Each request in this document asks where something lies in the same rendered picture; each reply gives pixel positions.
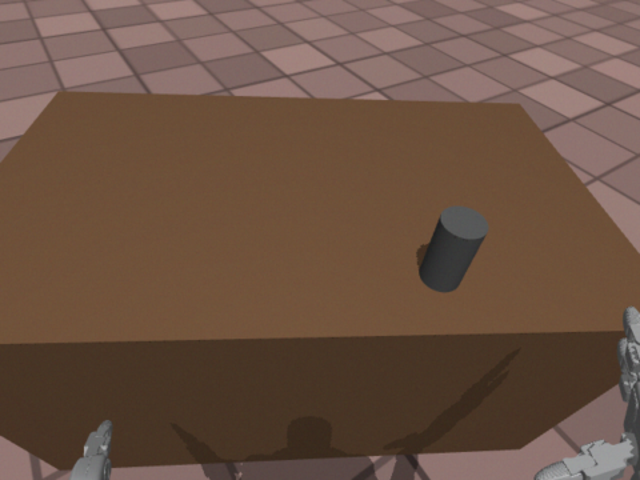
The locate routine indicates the right robot hand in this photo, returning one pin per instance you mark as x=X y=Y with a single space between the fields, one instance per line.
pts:
x=599 y=460

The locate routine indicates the left robot hand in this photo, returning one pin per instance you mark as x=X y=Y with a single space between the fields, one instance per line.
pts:
x=95 y=465

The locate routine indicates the can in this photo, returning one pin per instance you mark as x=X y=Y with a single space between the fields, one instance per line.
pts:
x=455 y=241

